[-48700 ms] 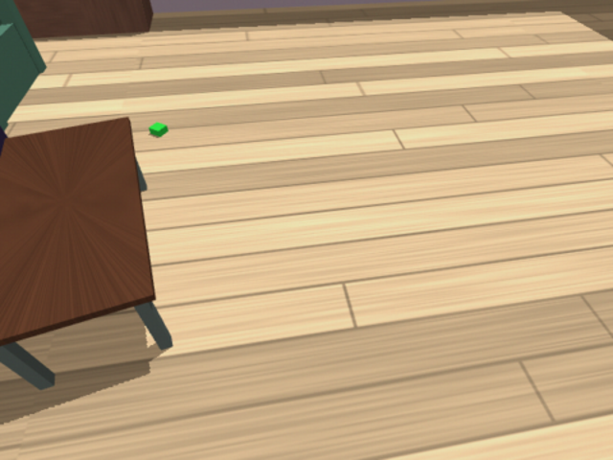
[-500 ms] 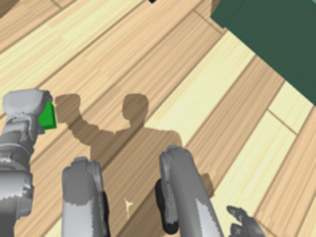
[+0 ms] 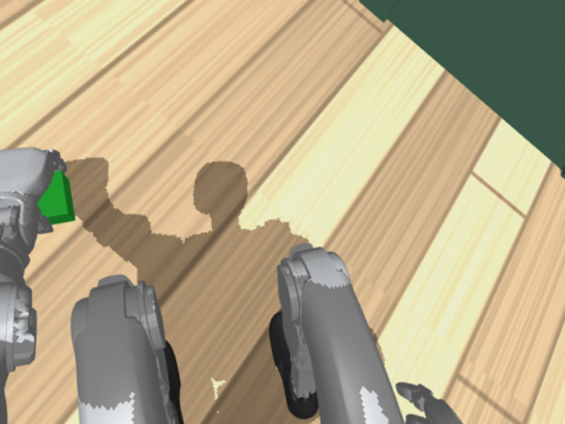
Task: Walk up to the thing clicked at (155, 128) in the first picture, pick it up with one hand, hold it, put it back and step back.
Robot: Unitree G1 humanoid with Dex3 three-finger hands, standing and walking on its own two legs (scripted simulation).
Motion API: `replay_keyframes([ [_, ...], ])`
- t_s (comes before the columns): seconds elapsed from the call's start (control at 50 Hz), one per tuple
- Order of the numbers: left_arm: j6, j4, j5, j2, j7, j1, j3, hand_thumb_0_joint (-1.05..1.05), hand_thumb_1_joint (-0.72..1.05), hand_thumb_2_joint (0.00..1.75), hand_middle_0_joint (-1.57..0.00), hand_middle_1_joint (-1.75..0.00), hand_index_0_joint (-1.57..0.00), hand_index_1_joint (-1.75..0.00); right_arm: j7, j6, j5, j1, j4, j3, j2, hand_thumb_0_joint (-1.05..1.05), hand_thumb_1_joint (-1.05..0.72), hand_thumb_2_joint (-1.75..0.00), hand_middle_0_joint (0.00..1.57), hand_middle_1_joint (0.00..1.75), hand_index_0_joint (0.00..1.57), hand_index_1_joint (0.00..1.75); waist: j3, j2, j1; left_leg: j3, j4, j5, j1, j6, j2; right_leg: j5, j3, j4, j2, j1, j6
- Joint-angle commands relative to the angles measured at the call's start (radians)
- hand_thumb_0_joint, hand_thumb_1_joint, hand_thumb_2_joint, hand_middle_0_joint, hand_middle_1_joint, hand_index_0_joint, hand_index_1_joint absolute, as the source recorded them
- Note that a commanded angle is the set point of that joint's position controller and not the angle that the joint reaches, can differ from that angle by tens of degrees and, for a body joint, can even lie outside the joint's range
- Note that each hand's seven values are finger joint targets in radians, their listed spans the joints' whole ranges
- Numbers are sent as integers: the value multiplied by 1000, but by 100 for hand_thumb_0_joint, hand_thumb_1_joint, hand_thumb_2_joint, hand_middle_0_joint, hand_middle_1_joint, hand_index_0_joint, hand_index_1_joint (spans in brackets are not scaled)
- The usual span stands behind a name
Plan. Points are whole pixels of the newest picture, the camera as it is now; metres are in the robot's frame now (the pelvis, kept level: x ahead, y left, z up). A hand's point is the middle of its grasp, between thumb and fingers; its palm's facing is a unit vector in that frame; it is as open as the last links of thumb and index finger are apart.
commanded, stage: crouch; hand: left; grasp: from above
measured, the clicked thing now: (41, 200) +0.46 +0.28 -0.20
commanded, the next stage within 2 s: lower in 0.08 s
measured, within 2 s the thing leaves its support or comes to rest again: rests again in 1.74 s
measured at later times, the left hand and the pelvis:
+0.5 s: hand (49, 208) +0.45 +0.27 -0.22, palm faces -0.47 -0.08 -0.88, open 9.6 cm; pelvis +0.00 +0.00 -0.03, yaw -2 degrees
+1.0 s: hand (62, 209) +0.46 +0.27 -0.27, palm faces -0.46 -0.11 -0.88, open 9.6 cm; pelvis +0.01 +0.00 -0.05, yaw -5 degrees
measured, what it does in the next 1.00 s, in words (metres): lowers itself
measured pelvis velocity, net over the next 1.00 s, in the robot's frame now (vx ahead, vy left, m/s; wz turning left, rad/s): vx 0.01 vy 0.00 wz -0.08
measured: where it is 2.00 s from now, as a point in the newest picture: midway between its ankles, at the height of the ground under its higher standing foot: (234, 398)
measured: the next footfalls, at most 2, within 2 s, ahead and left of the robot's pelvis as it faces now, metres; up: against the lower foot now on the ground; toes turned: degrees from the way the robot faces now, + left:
none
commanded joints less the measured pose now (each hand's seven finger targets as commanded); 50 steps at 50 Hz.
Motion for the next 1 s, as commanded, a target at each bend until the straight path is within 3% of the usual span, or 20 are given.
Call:
replay_keyframes([
  [0.0,1,-138,-14,254,41,-343,32,0,74,52,-115,-34,-114,-36,-10,-5,4,202,-14,-63,-250,0,-90,-90,20,30,20,30,-667,261,-10,71,-222,110,525,27,-28,179,-91,-226,18,275,-74],
  [0.04,5,-107,-18,233,37,-321,17,0,74,52,-115,-35,-114,-36,-9,-5,7,195,-21,-52,-244,0,-90,-90,20,30,20,30,-649,259,-12,76,-213,113,505,29,-30,183,-91,-227,21,280,-73],
  [0.08,-1,-154,-14,273,37,-351,37,0,75,51,-116,-34,-115,-35,-7,-3,2,215,-15,-52,-249,0,-90,-90,20,30,20,30,-657,244,-17,82,-196,123,484,33,-31,198,-91,-228,24,308,-68],
  [0.1,0,-119,-17,271,35,-320,41,0,73,51,-115,-34,-114,-35,-7,-2,4,209,-15,-50,-251,0,-90,-90,20,30,20,30,-648,240,-2,84,-194,119,470,32,-29,189,-91,-220,23,301,-69],
  [0.16,-2,-105,-26,248,29,-310,22,0,74,52,-116,-35,-114,-37,-6,-3,3,204,-19,-44,-250,0,-90,-90,20,30,20,30,-635,228,-15,80,-180,113,462,33,-28,188,-94,-219,27,297,-67],
  [0.2,-8,-133,-23,271,25,-324,32,0,70,53,-118,-32,-114,-35,-2,-3,0,220,-17,-41,-255,0,-91,-90,20,30,20,30,-635,235,-21,77,-172,129,463,32,-28,202,-99,-207,24,305,-66],
  [0.22,-5,-89,-17,242,23,-283,21,0,72,53,-117,-33,-114,-36,0,-2,-2,212,-19,-37,-257,0,-90,-90,20,30,20,30,-621,240,-21,70,-177,132,470,27,-29,202,-106,-193,24,284,-69],
  [0.32,-31,-79,-12,275,36,-313,27,0,72,54,-118,-33,-115,-36,7,-6,-11,208,-18,-22,-265,0,-91,-90,20,30,20,30,-586,236,-38,62,-140,131,442,29,-28,206,-116,-169,29,262,-67],
  [0.44,-59,-110,11,328,82,-334,63,0,73,53,-117,-34,-115,-37,13,-12,-25,194,-19,-10,-275,0,-90,-90,20,30,20,30,-614,290,-45,60,-108,144,450,23,-26,222,-125,-141,37,264,-65],
  [0.46,-59,-106,17,355,96,-320,92,0,73,52,-116,-35,-115,-37,14,-12,-31,200,-19,-10,-281,0,-90,-90,20,30,20,30,-620,297,-36,62,-108,150,449,23,-27,226,-126,-140,34,272,-64],
  [0.5,-49,-58,21,312,109,-283,75,0,72,52,-117,-32,-115,-35,18,-15,-34,187,-27,-9,-282,0,-90,-90,20,30,20,30,-599,310,-44,56,-115,131,462,20,-27,203,-135,-127,34,238,-64],
  [0.52,-52,-86,23,344,116,-326,79,0,71,52,-117,-32,-114,-35,19,-17,-35,176,-21,-8,-285,0,-90,-90,20,30,20,30,-605,321,-47,55,-107,120,463,20,-23,198,-135,-128,39,224,-67],
  [0.56,-41,-44,28,330,128,-318,72,0,73,49,-116,-34,-114,-36,22,-23,-44,175,-27,0,-289,0,-90,-90,20,30,20,30,-573,323,-63,52,-99,112,451,21,-24,194,-142,-120,34,210,-66],
  [0.6,-38,-68,23,358,135,-325,91,0,71,51,-116,-33,-114,-36,26,-26,-46,182,-15,-1,-292,0,-91,-90,20,30,20,30,-590,331,-54,52,-97,116,444,22,-24,201,-140,-125,37,226,-64],
  [0.64,-35,-61,26,366,136,-336,89,0,72,58,-117,-34,-114,-37,35,-35,-55,194,-13,7,-294,0,-90,-90,20,30,20,30,-572,320,-71,53,-72,139,434,23,-22,225,-144,-114,37,233,-62],
  [0.68,-30,12,19,317,132,-301,59,0,73,60,-118,-33,-114,-37,42,-43,-58,187,-8,13,-292,0,-90,-90,20,30,20,30,-553,290,-84,48,-58,139,413,25,-21,229,-147,-108,43,228,-61],
  [0.82,-39,11,-2,389,143,-285,97,0,72,58,-117,-33,-114,-36,59,-57,-69,185,-20,40,-307,0,-90,-90,20,30,20,30,-583,278,-75,38,-37,186,389,29,-17,284,-153,-103,52,317,-51],
  [0.92,-55,32,18,436,163,-279,141,0,76,59,-120,-34,-117,-37,71,-64,-87,192,-21,44,-330,0,-90,-90,20,30,20,30,-545,300,-97,30,-20,186,390,25,-15,283,-168,-86,54,307,-55],
  [0.96,-57,42,22,456,174,-258,159,0,74,61,-119,-34,-115,-38,74,-64,-92,179,-23,49,-333,0,-90,-90,20,30,20,30,-537,308,-84,25,-25,169,387,23,-13,261,-172,-85,58,292,-59],
  [0.98,-60,42,29,445,175,-272,140,0,75,60,-119,-34,-116,-38,76,-65,-92,174,-25,50,-325,0,-90,-90,20,30,20,30,-533,322,-94,25,-23,160,390,22,-12,258,-170,-80,60,287,-59],
])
